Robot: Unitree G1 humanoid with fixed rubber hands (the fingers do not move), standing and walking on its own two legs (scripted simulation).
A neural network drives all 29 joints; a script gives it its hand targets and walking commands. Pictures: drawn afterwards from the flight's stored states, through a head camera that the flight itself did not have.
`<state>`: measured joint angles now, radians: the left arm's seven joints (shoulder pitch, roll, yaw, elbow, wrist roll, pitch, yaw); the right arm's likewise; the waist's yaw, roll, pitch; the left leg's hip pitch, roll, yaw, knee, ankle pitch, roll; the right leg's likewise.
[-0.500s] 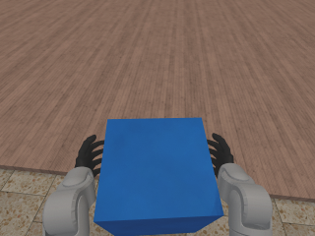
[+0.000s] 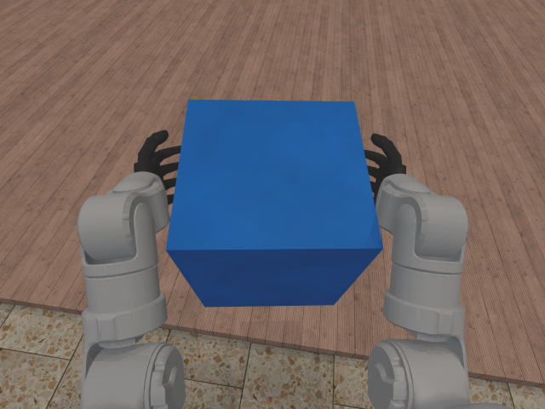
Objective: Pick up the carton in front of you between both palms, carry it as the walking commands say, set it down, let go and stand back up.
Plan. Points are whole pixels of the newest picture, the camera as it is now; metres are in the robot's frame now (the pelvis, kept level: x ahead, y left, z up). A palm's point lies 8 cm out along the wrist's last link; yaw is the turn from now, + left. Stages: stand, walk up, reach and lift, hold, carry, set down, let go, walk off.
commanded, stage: carry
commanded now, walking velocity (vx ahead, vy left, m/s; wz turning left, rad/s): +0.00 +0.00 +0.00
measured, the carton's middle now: (270, 216) +0.37 +0.00 +0.09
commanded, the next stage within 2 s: none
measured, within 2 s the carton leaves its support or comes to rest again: neither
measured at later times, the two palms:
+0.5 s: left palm (157, 170) +0.44 +0.17 +0.11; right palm (355, 172) +0.43 -0.13 +0.12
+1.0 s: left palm (159, 156) +0.46 +0.17 +0.12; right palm (353, 157) +0.46 -0.13 +0.12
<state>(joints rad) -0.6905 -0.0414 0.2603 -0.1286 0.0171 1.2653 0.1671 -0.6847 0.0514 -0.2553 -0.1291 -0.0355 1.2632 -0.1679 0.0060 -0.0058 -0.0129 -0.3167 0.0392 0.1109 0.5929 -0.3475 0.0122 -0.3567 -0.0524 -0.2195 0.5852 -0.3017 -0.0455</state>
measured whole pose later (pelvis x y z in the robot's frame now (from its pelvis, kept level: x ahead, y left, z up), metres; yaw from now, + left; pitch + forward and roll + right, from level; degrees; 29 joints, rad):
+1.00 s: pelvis +0.13 +0.02 +0.00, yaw +1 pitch +3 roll +0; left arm -0.51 -0.09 0.24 -0.01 0.06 1.14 0.15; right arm -0.52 0.07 -0.23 0.01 -0.04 1.14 -0.15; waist -0.01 0.02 -0.09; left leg -0.21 -0.01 0.07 0.56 -0.41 0.04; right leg -0.36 -0.01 -0.11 0.58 -0.28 -0.04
